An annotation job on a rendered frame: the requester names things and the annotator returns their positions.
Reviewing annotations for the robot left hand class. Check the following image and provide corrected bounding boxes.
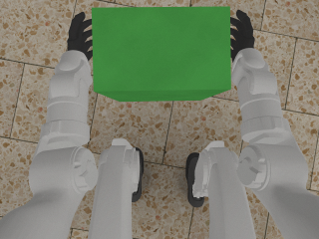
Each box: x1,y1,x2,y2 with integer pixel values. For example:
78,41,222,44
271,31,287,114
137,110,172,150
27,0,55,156
67,12,93,62

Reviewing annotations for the right robot foot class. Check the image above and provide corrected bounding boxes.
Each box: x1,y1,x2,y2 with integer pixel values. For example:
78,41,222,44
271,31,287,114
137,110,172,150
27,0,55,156
185,152,204,208

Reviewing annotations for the robot left thigh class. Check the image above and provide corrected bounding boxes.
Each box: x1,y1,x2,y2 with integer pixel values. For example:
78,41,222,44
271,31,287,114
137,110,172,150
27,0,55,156
88,145,141,239

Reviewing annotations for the carton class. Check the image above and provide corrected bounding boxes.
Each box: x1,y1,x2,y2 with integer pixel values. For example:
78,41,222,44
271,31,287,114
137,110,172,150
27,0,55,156
92,6,231,102

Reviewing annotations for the robot left upper arm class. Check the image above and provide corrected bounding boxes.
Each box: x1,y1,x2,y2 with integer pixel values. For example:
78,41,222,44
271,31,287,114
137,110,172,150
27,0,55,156
0,146,99,239

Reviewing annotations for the robot right forearm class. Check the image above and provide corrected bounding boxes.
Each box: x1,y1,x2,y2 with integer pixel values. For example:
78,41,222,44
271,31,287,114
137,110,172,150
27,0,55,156
231,48,309,179

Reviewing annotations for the robot right upper arm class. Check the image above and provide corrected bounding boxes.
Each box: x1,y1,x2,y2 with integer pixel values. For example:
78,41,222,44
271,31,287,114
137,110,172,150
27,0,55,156
236,142,319,239

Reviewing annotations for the robot right hand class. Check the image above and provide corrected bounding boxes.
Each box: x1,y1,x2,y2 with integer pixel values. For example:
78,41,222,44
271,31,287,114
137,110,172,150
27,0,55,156
230,9,255,63

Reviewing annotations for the robot left forearm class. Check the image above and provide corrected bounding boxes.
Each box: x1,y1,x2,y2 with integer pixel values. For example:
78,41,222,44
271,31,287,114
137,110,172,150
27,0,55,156
28,50,93,192

